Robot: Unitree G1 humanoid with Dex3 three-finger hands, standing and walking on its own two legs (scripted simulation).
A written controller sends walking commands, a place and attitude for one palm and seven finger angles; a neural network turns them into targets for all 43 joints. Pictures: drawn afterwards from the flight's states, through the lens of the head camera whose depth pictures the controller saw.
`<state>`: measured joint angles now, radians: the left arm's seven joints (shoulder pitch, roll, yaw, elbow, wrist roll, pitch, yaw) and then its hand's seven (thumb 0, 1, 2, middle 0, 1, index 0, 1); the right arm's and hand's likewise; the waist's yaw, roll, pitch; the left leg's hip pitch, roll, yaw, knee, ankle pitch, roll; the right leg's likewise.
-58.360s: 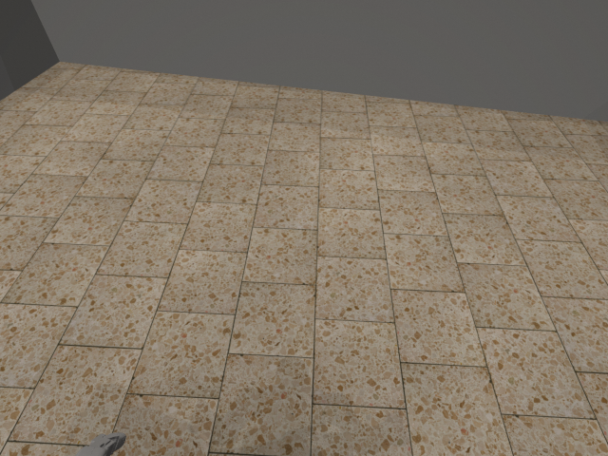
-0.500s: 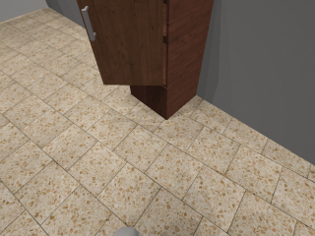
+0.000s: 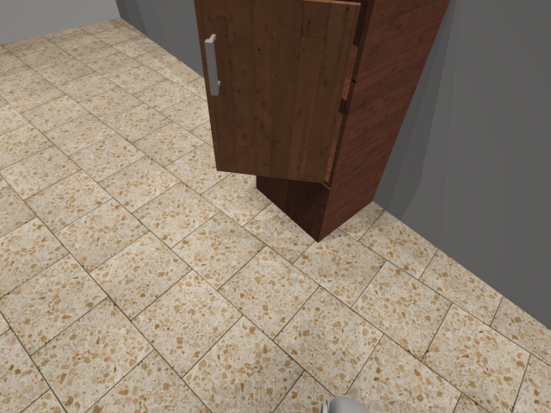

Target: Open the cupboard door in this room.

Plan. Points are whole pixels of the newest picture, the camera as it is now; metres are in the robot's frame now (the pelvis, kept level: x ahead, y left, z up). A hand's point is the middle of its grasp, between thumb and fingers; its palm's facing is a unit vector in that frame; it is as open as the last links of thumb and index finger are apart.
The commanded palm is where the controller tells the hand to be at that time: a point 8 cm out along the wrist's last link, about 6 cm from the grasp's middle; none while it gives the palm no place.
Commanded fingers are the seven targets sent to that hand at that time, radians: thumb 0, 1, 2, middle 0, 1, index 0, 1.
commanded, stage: take the last steps up to it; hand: left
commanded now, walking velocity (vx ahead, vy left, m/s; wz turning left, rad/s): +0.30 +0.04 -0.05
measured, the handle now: (214, 65) +0.93 +0.24 +0.03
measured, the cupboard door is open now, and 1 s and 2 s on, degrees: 41 41 41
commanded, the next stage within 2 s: come to a stop and stand still in 0.76 s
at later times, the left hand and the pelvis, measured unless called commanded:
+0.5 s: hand (186, 373) +0.21 +0.17 -0.17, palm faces +0.06 -0.98 -0.21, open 7.1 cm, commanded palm none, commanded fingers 0.00 0.90 0.90 -0.20 -0.30 -0.20 -0.30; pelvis +0.18 -0.02 +0.00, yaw +0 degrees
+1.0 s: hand (181, 277) +0.40 +0.23 -0.18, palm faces +0.00 -0.98 -0.21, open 7.3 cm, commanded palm none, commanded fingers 0.00 0.90 0.90 -0.20 -0.30 -0.20 -0.30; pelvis +0.34 +0.05 +0.00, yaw -2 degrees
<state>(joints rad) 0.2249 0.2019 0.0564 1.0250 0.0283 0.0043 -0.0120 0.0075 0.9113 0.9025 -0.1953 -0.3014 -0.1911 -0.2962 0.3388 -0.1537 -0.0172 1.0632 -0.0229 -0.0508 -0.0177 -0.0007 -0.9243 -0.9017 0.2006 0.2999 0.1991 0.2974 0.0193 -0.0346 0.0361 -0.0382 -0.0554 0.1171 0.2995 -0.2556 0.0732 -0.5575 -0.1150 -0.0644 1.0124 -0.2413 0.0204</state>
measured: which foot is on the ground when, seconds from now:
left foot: down 0.00-0.22, up 0.24-0.62, down 0.64-1.00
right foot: up 0.00-0.20, down 0.22-0.66, up 0.68-1.00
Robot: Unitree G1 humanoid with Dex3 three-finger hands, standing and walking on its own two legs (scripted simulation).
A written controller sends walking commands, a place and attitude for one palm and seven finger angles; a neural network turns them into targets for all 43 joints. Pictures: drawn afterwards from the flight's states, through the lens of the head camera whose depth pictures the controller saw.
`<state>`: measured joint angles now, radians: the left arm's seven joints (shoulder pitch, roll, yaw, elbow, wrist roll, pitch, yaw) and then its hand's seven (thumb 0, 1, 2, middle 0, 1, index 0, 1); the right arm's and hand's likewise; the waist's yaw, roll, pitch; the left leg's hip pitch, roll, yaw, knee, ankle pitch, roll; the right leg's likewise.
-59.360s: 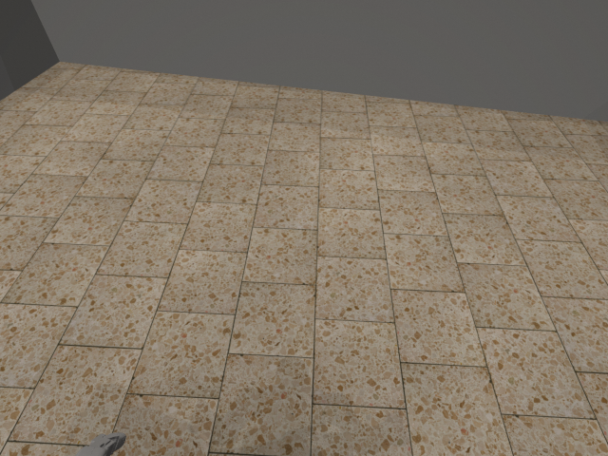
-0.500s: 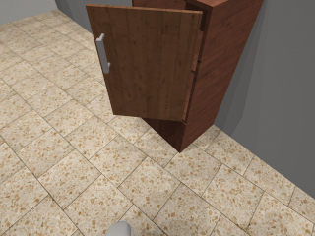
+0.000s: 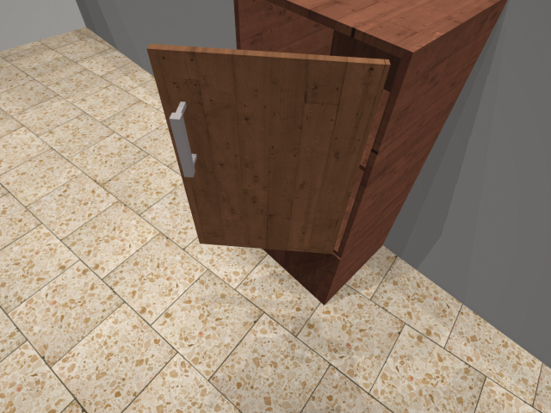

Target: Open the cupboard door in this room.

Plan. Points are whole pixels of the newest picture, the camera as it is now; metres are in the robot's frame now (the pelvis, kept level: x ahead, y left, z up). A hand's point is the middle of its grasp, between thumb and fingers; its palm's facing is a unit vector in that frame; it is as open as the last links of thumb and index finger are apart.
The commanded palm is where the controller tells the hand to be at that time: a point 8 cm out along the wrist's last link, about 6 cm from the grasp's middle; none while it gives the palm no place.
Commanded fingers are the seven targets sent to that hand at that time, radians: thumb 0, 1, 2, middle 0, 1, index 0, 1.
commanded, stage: come to a stop and stand still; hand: left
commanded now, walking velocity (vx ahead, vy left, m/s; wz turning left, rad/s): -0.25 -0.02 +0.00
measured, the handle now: (185, 141) +0.58 +0.22 +0.04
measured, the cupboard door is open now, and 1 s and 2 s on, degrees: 41 41 41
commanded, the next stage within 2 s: look again from close up in 1.38 s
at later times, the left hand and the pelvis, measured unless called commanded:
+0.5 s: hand out of the picture +0.06 +0.18 -0.18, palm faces +0.02 -0.97 -0.24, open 7.4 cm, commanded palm none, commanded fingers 0.00 0.90 0.90 -0.20 -0.30 -0.20 -0.30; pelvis +0.00 -0.01 -0.01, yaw -1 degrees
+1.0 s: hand out of the picture +0.04 +0.15 -0.16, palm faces +0.00 -0.97 -0.25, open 7.3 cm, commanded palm none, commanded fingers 0.00 0.90 0.90 -0.20 -0.30 -0.20 -0.30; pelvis +0.02 -0.04 +0.00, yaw +0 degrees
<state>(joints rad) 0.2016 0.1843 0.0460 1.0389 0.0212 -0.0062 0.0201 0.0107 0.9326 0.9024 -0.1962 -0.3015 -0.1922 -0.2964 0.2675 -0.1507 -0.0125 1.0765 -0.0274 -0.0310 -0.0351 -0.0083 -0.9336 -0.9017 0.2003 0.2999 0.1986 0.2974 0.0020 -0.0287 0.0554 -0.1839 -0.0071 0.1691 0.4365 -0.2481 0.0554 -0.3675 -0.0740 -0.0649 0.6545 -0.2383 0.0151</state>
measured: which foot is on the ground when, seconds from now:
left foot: down 0.00-1.00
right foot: up 0.00-0.00, down 0.02-1.00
